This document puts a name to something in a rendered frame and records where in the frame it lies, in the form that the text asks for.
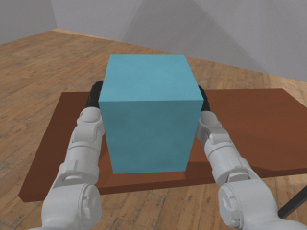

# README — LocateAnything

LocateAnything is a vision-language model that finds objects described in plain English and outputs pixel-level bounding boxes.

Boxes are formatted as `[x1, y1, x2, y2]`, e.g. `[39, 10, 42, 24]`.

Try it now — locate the robot right upper arm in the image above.
[218, 178, 307, 230]

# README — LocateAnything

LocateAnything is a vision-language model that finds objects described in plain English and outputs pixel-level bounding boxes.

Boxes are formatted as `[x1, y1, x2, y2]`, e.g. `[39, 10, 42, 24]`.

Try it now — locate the carton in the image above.
[98, 54, 204, 174]

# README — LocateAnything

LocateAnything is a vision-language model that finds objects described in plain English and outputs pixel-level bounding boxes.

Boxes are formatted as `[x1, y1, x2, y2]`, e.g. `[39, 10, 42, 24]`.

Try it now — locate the table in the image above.
[18, 88, 307, 219]

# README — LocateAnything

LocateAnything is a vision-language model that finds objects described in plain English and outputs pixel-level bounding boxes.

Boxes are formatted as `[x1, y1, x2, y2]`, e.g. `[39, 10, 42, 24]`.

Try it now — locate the right robot forearm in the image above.
[195, 110, 278, 213]

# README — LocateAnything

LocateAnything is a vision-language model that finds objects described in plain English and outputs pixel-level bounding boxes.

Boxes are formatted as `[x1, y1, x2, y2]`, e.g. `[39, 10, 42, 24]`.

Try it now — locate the right robot hand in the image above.
[198, 85, 211, 112]

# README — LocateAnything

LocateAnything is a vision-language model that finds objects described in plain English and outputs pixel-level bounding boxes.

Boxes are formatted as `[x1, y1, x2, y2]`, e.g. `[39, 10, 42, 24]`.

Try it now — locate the robot left upper arm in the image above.
[28, 183, 103, 230]

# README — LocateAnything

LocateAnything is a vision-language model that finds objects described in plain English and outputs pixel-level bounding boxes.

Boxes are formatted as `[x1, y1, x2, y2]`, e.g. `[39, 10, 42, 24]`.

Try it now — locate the left robot forearm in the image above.
[41, 106, 105, 224]

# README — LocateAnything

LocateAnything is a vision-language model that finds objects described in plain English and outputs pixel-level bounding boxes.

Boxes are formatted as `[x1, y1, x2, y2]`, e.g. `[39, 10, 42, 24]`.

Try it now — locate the left robot hand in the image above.
[85, 80, 104, 109]

